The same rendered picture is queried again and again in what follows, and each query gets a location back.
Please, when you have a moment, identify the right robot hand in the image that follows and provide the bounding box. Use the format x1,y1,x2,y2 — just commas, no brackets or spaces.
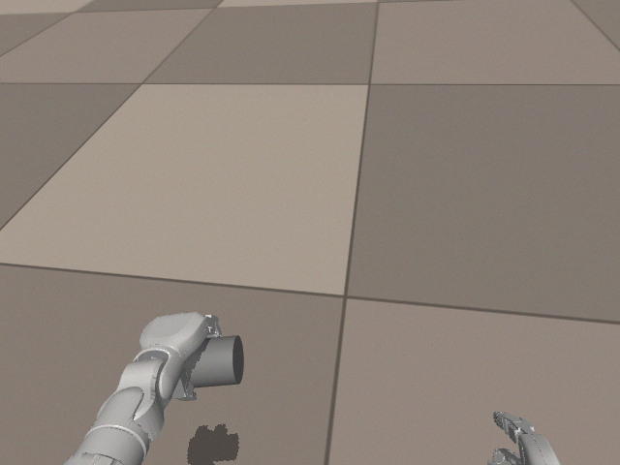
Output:
487,411,561,465

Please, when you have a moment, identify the left robot arm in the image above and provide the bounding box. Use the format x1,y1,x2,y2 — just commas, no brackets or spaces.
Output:
63,345,184,465

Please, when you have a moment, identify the left robot hand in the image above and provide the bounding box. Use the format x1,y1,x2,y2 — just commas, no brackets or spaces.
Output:
139,312,222,401

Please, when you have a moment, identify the can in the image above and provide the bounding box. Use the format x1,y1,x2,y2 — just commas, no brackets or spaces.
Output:
183,335,244,388

